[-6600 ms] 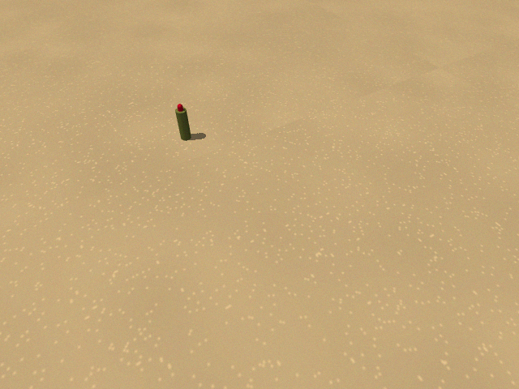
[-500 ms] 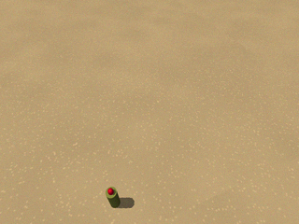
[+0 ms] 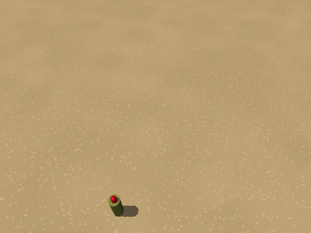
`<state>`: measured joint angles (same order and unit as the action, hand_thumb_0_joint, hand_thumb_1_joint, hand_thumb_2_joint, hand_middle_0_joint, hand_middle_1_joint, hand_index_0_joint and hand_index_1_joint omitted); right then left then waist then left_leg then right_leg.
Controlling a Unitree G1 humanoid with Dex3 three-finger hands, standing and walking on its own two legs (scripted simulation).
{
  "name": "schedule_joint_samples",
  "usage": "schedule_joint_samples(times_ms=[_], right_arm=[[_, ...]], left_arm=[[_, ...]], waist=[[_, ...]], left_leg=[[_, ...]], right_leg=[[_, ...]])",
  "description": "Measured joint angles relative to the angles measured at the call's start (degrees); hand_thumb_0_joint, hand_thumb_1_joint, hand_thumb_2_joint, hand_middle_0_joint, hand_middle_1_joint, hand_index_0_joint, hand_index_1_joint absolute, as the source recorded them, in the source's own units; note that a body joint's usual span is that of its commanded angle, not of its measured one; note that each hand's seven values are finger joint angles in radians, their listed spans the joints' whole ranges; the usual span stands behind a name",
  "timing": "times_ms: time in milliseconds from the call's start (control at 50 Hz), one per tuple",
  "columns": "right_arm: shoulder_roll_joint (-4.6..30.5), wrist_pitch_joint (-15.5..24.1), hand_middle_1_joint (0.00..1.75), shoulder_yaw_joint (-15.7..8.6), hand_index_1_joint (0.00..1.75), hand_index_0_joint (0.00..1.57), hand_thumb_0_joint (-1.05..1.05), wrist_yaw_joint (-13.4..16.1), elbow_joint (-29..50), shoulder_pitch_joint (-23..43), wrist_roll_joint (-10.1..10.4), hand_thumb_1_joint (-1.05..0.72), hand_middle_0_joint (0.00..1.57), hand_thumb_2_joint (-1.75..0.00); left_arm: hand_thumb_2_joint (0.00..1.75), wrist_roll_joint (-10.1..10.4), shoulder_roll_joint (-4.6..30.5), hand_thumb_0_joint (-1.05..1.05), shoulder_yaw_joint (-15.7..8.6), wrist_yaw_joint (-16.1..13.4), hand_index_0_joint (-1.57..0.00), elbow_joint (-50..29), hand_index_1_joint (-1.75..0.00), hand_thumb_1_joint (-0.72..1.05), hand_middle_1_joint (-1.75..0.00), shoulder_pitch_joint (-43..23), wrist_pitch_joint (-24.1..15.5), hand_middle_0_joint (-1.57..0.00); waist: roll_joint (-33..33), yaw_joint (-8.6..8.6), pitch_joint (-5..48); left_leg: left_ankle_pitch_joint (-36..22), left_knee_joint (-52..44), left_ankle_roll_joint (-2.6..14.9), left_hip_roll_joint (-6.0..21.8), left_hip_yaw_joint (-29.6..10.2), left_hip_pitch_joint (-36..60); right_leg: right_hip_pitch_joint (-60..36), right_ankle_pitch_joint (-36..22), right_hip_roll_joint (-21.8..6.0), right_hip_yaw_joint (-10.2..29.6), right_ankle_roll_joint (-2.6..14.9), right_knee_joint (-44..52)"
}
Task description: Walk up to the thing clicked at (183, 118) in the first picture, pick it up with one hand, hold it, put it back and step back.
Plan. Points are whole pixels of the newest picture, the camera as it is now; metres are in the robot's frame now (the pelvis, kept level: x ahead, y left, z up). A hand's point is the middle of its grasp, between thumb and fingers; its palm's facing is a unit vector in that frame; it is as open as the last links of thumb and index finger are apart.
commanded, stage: stand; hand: left
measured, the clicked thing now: (116, 204) +0.39 +0.22 -0.67
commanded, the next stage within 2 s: go down in 1.18 s
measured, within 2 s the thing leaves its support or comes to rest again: neither
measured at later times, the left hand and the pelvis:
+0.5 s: hand out of the picture +0.08 +0.26 -0.15, palm faces -0.03 -0.94 -0.34, open 7.4 cm; pelvis +0.01 +0.00 +0.00, yaw +0 degrees
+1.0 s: hand out of the picture +0.08 +0.26 -0.16, palm faces -0.03 -0.94 -0.34, open 7.4 cm; pelvis +0.01 +0.01 +0.00, yaw +0 degrees
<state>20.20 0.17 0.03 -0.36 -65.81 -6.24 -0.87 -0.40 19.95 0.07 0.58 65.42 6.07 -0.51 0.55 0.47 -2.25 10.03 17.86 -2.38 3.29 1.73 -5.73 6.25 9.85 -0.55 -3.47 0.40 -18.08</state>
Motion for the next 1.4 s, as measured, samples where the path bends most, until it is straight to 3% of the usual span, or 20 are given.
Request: schedule_joint_samples(times_ms=[1300, 1340, 1400], right_arm=[[0.1, 0.1, 0.3, 0.3, 0.3, 0.2, 0.01, 0.2, 0.8, -0.1, 0.0, -0.91, 0.2, -0.9], [-0.1, 0.4, 0.3, 0.3, 0.3, 0.2, 0.01, 1.2, 5.8, -2.0, 1.8, -0.91, 0.2, -0.9], [-1.4, 1.6, 0.3, -0.2, 0.3, 0.2, 0.01, 2.3, 12.1, -4.0, 3.1, -0.93, 0.2, -0.91]], left_arm=[[0.9, 0.0, 0.0, 0.0, 0.1, -0.2, -0.2, -0.5, -0.3, 0.91, -0.3, 0.3, -0.1, -0.2], [0.87, 1.1, -0.6, 0.0, -0.7, -0.8, -0.18, -3.4, -0.28, 0.88, -0.28, 0.3, -0.3, -0.18], [0.79, 0.2, -1.8, 0.01, -3.8, -0.5, -0.13, -3.4, -0.21, 0.8, -0.22, -4.3, -0.9, -0.13]], waist=[[-0.1, -0.17, 0.0], [0.1, 0.16, 0.3], [0.1, 0.2, -0.4]], left_leg=[[0.7, -0.8, 0.44, -0.5, 0.3, 1.2], [1.4, 1.5, 0.67, -0.7, -0.2, -1.6], [2.4, 5.5, 0.84, -0.8, -0.7, -6.5]], right_leg=[[-1.1, 0.6, -0.5, 0.3, -0.54, 0.6], [1.5, 1.4, -0.8, -0.1, -0.53, -1.5], [6.0, 2.6, -1.1, -0.5, -0.47, -5.3]])
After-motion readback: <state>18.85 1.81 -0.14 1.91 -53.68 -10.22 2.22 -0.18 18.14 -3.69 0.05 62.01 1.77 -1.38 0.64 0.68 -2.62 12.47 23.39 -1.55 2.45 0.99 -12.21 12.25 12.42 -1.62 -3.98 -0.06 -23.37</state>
